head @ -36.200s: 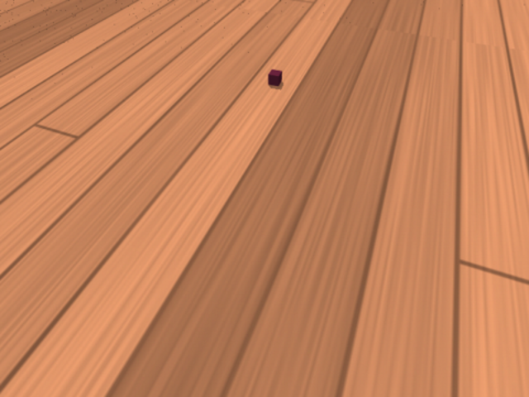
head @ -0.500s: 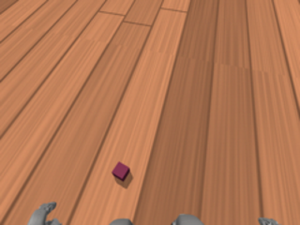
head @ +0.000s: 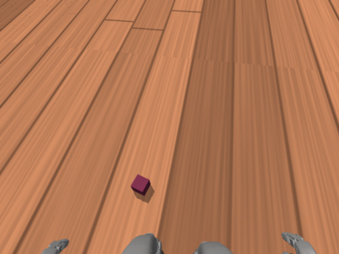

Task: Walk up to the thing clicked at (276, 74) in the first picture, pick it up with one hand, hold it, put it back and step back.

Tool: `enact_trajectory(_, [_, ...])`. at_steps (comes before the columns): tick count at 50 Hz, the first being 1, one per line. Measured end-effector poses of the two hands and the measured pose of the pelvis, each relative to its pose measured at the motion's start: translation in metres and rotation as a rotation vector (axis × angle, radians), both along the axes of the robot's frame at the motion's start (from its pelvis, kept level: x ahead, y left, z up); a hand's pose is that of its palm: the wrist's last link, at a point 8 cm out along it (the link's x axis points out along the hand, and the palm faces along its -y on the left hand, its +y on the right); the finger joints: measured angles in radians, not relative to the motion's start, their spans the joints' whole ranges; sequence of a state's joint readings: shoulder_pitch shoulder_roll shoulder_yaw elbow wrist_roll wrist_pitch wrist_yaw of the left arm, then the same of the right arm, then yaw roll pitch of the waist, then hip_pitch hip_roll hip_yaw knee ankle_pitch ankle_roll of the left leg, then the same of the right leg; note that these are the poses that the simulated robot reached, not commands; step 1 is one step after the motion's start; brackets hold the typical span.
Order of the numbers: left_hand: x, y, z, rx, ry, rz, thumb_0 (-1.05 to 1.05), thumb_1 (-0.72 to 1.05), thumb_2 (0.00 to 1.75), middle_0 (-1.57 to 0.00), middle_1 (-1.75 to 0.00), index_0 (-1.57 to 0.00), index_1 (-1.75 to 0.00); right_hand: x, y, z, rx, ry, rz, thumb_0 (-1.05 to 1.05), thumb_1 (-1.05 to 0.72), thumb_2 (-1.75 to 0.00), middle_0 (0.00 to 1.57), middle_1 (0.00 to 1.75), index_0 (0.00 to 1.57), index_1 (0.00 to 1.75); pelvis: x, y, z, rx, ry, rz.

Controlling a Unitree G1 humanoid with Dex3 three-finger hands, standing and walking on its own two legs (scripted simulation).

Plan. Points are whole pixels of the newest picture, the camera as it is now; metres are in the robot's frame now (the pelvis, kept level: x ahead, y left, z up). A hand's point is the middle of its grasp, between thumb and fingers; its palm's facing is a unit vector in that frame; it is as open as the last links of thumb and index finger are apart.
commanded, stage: step back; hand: left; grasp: from above
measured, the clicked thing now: (140, 185) +0.51 +0.20 -0.72
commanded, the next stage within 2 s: none
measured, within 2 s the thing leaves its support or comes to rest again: neither
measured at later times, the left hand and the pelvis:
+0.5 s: hand out of the picture -0.04 +0.30 -0.14, palm faces +0.05 -0.94 -0.34, open 7.4 cm; pelvis -0.14 +0.03 +0.02, yaw +2 degrees
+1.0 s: hand out of the picture -0.18 +0.26 -0.12, palm faces +0.00 -0.90 -0.44, open 7.4 cm; pelvis -0.30 -0.01 +0.00, yaw +1 degrees
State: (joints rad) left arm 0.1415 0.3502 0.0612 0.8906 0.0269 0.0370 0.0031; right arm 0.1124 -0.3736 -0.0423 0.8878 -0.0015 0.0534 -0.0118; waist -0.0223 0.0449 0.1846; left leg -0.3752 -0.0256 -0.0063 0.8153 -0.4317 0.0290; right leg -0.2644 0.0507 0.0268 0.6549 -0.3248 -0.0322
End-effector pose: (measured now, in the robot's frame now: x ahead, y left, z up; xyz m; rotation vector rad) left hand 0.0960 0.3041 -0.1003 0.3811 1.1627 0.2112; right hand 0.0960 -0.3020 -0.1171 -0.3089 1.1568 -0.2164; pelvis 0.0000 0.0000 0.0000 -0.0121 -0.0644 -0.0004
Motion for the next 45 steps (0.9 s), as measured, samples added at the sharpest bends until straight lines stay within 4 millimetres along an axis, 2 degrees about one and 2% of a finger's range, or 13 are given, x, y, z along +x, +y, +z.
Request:
enact_trajectory(4, [-0.020, 0.001, 0.014, 0.009, -0.027, 0.026, 0.00, 0.90, 0.90, -0.20, -0.30, -0.20, -0.30, -0.016, -0.002, 0.009, 0.004, 0.014, 0.023, 0.01, -0.91, -0.90, 0.20, 0.30, 0.21, 0.30, -0.018, -0.001, 0.010, 0.043, 0.014, -0.003])
enact_trajectory(8, [-0.033, 0.007, 0.019, 0.015, -0.061, 0.026, 0.00, 0.90, 0.90, -0.20, -0.30, -0.21, -0.30, -0.039, -0.005, 0.012, -0.028, 0.036, 0.047, 0.01, -0.91, -0.90, 0.20, 0.30, 0.21, 0.30, -0.039, 0.005, 0.011, 0.037, 0.039, 0.010])
enact_trajectory(12, [-0.046, 0.017, 0.014, 0.010, -0.106, 0.019, 0.00, 0.90, 0.90, -0.20, -0.30, -0.20, -0.30, -0.064, -0.002, 0.012, -0.067, 0.062, 0.071, 0.01, -0.91, -0.90, 0.20, 0.30, 0.21, 0.30, -0.064, 0.014, 0.005, 0.014, 0.041, 0.045])
enact_trajectory(15, [-0.062, 0.029, 0.000, -0.011, -0.130, 0.027, 0.00, 0.90, 0.90, -0.20, -0.30, -0.20, -0.30, -0.085, 0.008, 0.012, -0.091, 0.063, 0.086, 0.01, -0.91, -0.90, 0.20, 0.30, 0.21, 0.30, -0.086, 0.021, -0.004, 0.023, 0.017, 0.063])
enact_trajectory(18, [-0.087, 0.034, -0.009, -0.035, -0.098, 0.045, 0.00, 0.90, 0.90, -0.20, -0.29, -0.20, -0.30, -0.108, 0.021, 0.022, -0.082, 0.055, 0.091, 0.01, -0.91, -0.90, 0.20, 0.30, 0.21, 0.30, -0.104, 0.026, 0.000, 0.031, -0.004, 0.038])
enact_trajectory(21, [-0.112, 0.034, -0.006, -0.056, -0.058, 0.063, 0.00, 0.90, 0.90, -0.20, -0.29, -0.20, -0.30, -0.128, 0.027, 0.035, -0.084, 0.052, 0.093, 0.01, -0.91, -0.90, 0.20, 0.30, 0.21, 0.30, -0.117, 0.028, 0.011, -0.020, 0.004, 0.056])
enact_trajectory(28, [-0.179, 0.037, -0.008, -0.043, 0.014, 0.076, 0.00, 0.90, 0.90, -0.20, -0.29, -0.20, -0.30, -0.146, 0.022, 0.048, -0.098, -0.015, 0.092, 0.01, -0.90, -0.90, 0.21, 0.30, 0.21, 0.30, -0.156, 0.022, 0.015, -0.017, 0.034, 0.006])
enact_trajectory(32, [-0.214, 0.031, -0.012, -0.018, 0.072, 0.049, 0.00, 0.90, 0.90, -0.20, -0.29, -0.20, -0.30, -0.158, 0.011, 0.043, -0.095, -0.081, 0.086, 0.01, -0.90, -0.90, 0.21, 0.30, 0.21, 0.30, -0.185, 0.013, 0.008, -0.004, 0.027, -0.034])
enact_trajectory(36, [-0.242, 0.016, -0.014, 0.006, 0.079, 0.020, 0.00, 0.90, 0.90, -0.20, -0.29, -0.20, -0.30, -0.182, -0.009, 0.026, -0.077, -0.118, 0.068, 0.01, -0.90, -0.90, 0.20, 0.30, 0.21, 0.30, -0.218, 0.000, -0.005, 0.003, 0.015, -0.059])
enact_trajectory(38, [-0.259, 0.005, -0.008, 0.006, 0.072, 0.020, 0.00, 0.90, 0.90, -0.20, -0.29, -0.20, -0.30, -0.199, -0.019, 0.017, -0.063, -0.111, 0.045, 0.01, -0.90, -0.90, 0.20, 0.30, 0.21, 0.30, -0.233, -0.005, -0.005, -0.031, -0.002, -0.037])
enact_trajectory(41, [-0.281, -0.005, 0.004, 0.005, 0.054, 0.021, 0.00, 0.90, 0.90, -0.20, -0.29, -0.20, -0.30, -0.230, -0.023, 0.014, -0.041, -0.071, 0.015, 0.01, -0.91, -0.90, 0.20, 0.30, 0.21, 0.30, -0.249, -0.011, 0.001, 0.025, 0.005, -0.046])
enact_trajectory(45, [-0.294, -0.009, 0.018, 0.021, 0.024, 0.025, 0.00, 0.90, 0.90, -0.20, -0.30, -0.21, -0.30, -0.277, -0.027, 0.014, -0.028, -0.017, 0.006, 0.01, -0.91, -0.90, 0.20, 0.30, 0.21, 0.30, -0.270, -0.012, 0.010, 0.048, 0.029, -0.028])
